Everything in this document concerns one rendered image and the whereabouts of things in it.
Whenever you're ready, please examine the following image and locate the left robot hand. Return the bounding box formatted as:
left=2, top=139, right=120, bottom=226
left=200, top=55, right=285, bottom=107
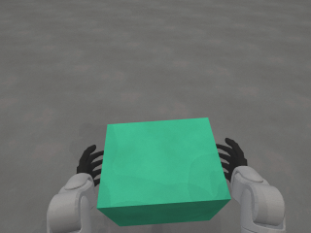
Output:
left=76, top=145, right=104, bottom=186

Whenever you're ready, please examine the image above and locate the carton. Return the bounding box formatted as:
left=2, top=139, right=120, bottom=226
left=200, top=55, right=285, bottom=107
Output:
left=96, top=117, right=231, bottom=227

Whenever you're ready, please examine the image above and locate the robot left forearm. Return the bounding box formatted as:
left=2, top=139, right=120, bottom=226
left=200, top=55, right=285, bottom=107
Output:
left=47, top=173, right=96, bottom=233

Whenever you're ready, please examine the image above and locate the robot right forearm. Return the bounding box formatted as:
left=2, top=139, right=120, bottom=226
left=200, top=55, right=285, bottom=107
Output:
left=230, top=165, right=287, bottom=233

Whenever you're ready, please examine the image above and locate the right robot hand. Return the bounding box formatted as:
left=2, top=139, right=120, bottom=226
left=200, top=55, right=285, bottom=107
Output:
left=216, top=138, right=248, bottom=183

